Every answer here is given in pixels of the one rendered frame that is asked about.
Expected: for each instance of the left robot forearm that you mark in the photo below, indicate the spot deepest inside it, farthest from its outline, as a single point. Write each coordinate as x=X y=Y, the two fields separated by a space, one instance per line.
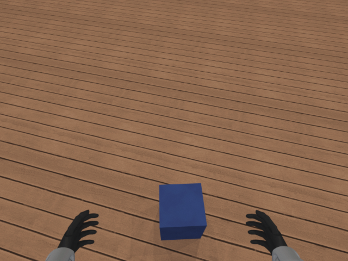
x=61 y=254

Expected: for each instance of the robot right hand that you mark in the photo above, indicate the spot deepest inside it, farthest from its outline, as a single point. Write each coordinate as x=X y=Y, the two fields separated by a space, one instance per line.
x=270 y=232

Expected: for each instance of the right robot forearm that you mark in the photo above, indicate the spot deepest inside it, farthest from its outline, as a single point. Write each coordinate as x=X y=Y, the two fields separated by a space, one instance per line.
x=285 y=253

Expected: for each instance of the carton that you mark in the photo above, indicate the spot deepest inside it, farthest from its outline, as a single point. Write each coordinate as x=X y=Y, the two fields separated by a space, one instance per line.
x=181 y=211

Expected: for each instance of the robot left hand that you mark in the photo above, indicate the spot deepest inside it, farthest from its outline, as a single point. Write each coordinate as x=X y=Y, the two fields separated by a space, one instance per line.
x=74 y=233

